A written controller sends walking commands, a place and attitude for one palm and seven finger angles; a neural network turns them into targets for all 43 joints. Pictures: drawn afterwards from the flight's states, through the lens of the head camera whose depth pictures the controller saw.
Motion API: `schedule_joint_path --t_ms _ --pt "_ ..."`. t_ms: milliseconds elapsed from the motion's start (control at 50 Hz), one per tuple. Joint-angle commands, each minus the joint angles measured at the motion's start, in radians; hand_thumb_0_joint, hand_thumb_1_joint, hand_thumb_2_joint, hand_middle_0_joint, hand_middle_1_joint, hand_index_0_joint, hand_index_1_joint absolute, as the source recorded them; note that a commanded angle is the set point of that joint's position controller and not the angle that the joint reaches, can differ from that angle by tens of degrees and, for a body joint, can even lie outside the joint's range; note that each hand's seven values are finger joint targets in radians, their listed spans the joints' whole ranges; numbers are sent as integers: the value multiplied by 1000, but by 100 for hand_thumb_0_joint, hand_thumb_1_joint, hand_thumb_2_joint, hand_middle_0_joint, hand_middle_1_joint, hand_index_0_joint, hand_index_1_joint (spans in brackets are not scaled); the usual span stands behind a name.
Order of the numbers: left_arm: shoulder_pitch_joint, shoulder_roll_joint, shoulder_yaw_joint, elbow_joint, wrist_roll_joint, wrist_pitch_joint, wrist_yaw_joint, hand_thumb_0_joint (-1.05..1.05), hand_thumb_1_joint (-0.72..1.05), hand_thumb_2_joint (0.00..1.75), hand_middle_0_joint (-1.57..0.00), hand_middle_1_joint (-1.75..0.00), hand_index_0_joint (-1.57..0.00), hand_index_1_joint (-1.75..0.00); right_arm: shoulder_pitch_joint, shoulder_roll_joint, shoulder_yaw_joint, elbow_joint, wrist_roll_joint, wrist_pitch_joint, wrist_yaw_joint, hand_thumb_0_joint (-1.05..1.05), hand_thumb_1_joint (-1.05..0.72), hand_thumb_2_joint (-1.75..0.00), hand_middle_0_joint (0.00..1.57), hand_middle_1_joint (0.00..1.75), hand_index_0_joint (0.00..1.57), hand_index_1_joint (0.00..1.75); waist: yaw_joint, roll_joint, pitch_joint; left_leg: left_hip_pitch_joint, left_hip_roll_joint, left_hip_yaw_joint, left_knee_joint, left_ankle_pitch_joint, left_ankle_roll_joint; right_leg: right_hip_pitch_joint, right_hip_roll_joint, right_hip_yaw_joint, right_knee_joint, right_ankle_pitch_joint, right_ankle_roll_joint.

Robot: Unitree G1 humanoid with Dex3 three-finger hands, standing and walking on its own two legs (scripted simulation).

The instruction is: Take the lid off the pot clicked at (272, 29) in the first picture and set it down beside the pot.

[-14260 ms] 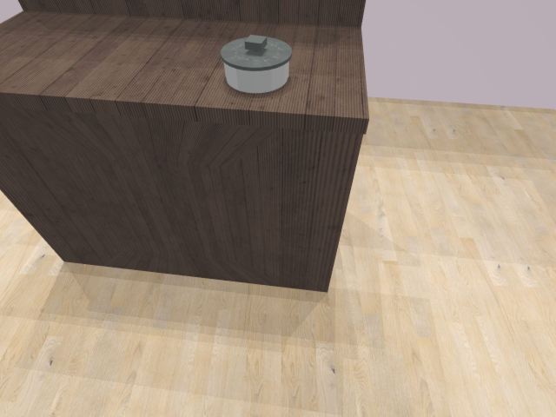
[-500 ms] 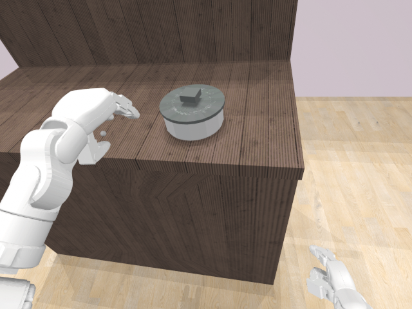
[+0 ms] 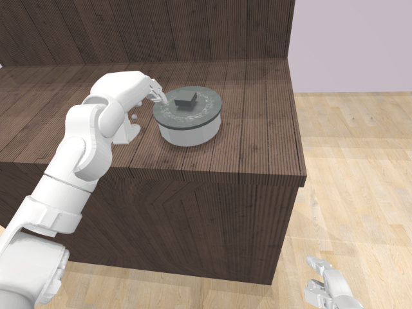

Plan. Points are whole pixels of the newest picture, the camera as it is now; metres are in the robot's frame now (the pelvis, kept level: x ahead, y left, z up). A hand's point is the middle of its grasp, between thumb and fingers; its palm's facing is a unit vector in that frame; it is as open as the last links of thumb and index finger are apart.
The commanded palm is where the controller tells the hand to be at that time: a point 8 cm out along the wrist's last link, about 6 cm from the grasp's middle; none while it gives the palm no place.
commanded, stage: move the open hand above the knob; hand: left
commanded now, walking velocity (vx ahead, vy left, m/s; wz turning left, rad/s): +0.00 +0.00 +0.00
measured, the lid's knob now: (185, 98) +0.53 +0.11 +0.15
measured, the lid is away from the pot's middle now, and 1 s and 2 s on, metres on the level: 0.00 0.00 0.00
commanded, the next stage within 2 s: lower the open fingers around the knob in 1.62 s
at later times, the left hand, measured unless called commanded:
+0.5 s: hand (159, 97) +0.44 +0.13 +0.21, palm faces -0.16 -0.05 -0.99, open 9.8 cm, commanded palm +0.42 +0.14 +0.28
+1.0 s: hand (182, 77) +0.50 +0.09 +0.22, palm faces -0.23 -0.03 -0.97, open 9.8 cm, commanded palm +0.49 +0.11 +0.28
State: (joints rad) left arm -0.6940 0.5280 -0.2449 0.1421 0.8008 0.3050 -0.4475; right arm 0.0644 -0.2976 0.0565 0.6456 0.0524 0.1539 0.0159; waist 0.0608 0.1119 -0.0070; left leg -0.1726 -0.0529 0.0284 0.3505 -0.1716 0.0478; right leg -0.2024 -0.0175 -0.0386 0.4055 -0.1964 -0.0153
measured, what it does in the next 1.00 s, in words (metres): stands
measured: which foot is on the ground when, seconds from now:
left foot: down 0.00-1.00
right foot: down 0.00-1.00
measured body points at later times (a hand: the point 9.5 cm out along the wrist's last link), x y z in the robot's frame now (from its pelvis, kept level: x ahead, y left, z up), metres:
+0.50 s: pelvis +0.02 +0.00 +0.00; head +0.03 -0.05 +0.45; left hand +0.45 +0.13 +0.27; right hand +0.21 -0.23 -0.12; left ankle +0.01 +0.09 -0.75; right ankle +0.01 -0.11 -0.75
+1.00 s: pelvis +0.02 +0.00 +0.00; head +0.05 -0.04 +0.45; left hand +0.51 +0.09 +0.28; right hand +0.14 -0.26 -0.14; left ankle +0.01 +0.09 -0.75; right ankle +0.01 -0.11 -0.75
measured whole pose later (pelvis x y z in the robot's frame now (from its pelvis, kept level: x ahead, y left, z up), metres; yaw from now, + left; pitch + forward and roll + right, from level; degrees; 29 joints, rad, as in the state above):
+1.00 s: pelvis +0.02 +0.00 +0.00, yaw -1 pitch +5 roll +1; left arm -1.23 0.38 -0.34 0.84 0.86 0.31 -0.46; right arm 0.16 -0.29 0.04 0.72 0.05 0.19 0.00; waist -0.05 0.07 -0.05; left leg -0.24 -0.05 0.04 0.34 -0.19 0.05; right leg -0.28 -0.02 -0.03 0.41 -0.22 -0.02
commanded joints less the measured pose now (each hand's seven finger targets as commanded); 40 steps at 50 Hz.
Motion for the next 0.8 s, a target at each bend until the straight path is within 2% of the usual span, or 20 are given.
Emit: schedule_joint_path --t_ms 0,60,100,140,200,240,260,320,340,380,420,460,480,580,640,680,720,740,760,780 --pt "-495 195 133 -118 31 11 39 0 -39 174 -90 -8 -90 -8 -181 -81 -31 -168 -2 -41 2 0 -90 -90 20 30 20 30 1 -118 -343 104 -6 -33 -7 281 -5 127 28 15 -25 225 -39" --pt "-535 186 119 -59 36 22 38 0 -39 174 -90 -8 -90 -8 -172 -85 -30 -159 3 -30 2 0 -90 -90 20 30 20 30 -11 -141 -312 83 -3 -30 -12 245 -6 108 28 13 -29 200 -37" --pt "-580 156 86 -59 37 24 36 0 -39 174 -90 -8 -90 -8 -176 -83 -29 -161 3 -28 0 0 -90 -90 20 30 20 30 -15 -128 -333 97 -5 -34 -11 250 -5 105 28 11 -26 203 -39" --pt "-644 179 99 -75 48 28 39 0 -39 174 -90 -8 -90 -8 -167 -84 -29 -157 1 -30 2 0 -90 -90 20 30 20 30 -11 -117 -402 116 -11 -41 0 288 -5 136 27 15 -17 231 -42" --pt "-639 191 114 7 54 35 39 0 -39 174 -90 -8 -90 -8 -155 -84 -29 -149 1 -28 2 0 -90 -90 20 30 20 30 -12 -134 -392 108 -9 -37 8 319 -5 133 28 17 -7 269 -42" --pt "-660 156 87 2 51 38 32 0 -39 174 -90 -8 -90 -8 -155 -81 -29 -150 1 -25 6 0 -90 -90 20 30 20 30 -14 -142 -413 109 -12 -38 12 345 -5 147 25 14 -1 297 -41" --pt "-639 169 103 34 50 39 31 0 -39 174 -90 -8 -90 -8 -151 -82 -32 -150 1 -25 5 0 -90 -90 20 30 20 30 -14 -167 -402 102 -11 -32 17 337 -1 145 26 18 1 307 -38" --pt "-636 103 50 62 34 47 23 0 -39 174 -90 -8 -90 -8 -154 -85 -33 -156 7 -17 8 0 -90 -90 20 30 20 30 -28 -148 -364 103 -12 -31 22 337 0 110 29 11 0 311 -39" --pt "-689 156 86 48 50 46 22 0 -39 174 -90 -8 -90 -8 -144 -85 -32 -147 2 -19 7 0 -90 -90 20 30 20 30 -20 -159 -411 105 -16 -31 23 345 2 145 23 17 2 326 -37" --pt "-707 152 73 132 56 49 19 0 -39 174 -90 -8 -90 -8 -141 -84 -27 -140 4 -15 0 0 -90 -90 20 30 20 30 -32 -187 -356 78 -14 -25 17 300 5 115 22 16 -3 301 -34" --pt "-761 103 26 106 44 51 14 0 -39 174 -90 -8 -90 -8 -149 -86 -32 -142 7 -9 -2 0 -90 -90 20 30 20 30 -45 -142 -381 98 -16 -30 18 293 2 102 26 14 -1 288 -38" --pt "-828 145 53 121 64 51 16 0 -39 174 -90 -8 -90 -8 -134 -84 -33 -129 3 -14 -3 0 -90 -90 20 30 20 30 -42 -133 -426 122 -16 -36 25 332 3 116 25 20 6 309 -40" --pt "-843 120 32 146 66 54 13 0 -39 174 -90 -8 -90 -8 -128 -81 -32 -126 2 -15 -3 0 -90 -90 20 30 20 30 -45 -131 -429 119 -22 -37 29 339 3 116 25 21 8 321 -40" --pt "-871 97 15 319 66 56 1 0 -39 174 -90 -8 -90 -8 -95 -88 -32 -101 6 -8 -10 0 -90 -90 20 30 20 30 -64 -207 -376 73 -22 -25 18 277 7 92 21 17 -1 311 -31" --pt "-980 75 -9 242 67 45 -1 0 -39 174 -90 -8 -90 -8 -97 -87 -38 -107 0 -8 -5 0 -90 -90 20 30 20 30 -65 -146 -470 121 -28 -41 29 340 4 116 25 23 10 342 -38" --pt "-969 53 -24 368 76 49 2 0 -39 174 -90 -8 -90 -8 -68 -88 -37 -85 4 -3 -10 0 -90 -90 20 30 20 30 -84 -172 -407 104 -21 -37 23 311 2 71 29 14 2 310 -38" --pt "-948 71 2 429 54 44 6 0 -39 174 -90 -8 -90 -8 -54 -100 -43 -79 4 -1 -15 0 -90 -90 20 30 20 30 -83 -182 -384 86 -24 -34 20 281 5 65 30 12 -4 307 -38" --pt "-1023 120 35 392 71 34 9 0 -39 174 -90 -8 -90 -8 -43 -97 -42 -76 -2 -2 -16 0 -90 -90 20 30 20 30 -79 -188 -449 86 -28 -31 14 280 7 111 25 23 -2 320 -34" --pt "-1040 135 44 413 79 25 14 0 -39 174 -90 -8 -90 -8 -47 -94 -42 -78 -1 -4 -19 0 -90 -90 20 30 20 30 -77 -194 -457 81 -26 -27 19 295 12 122 23 31 5 343 -34" --pt "-1061 106 15 411 83 19 15 0 -39 174 -90 -8 -90 -8 -42 -90 -42 -79 -2 -3 -18 0 -90 -90 20 30 20 30 -81 -181 -460 85 -27 -29 16 306 10 117 23 29 6 348 -35"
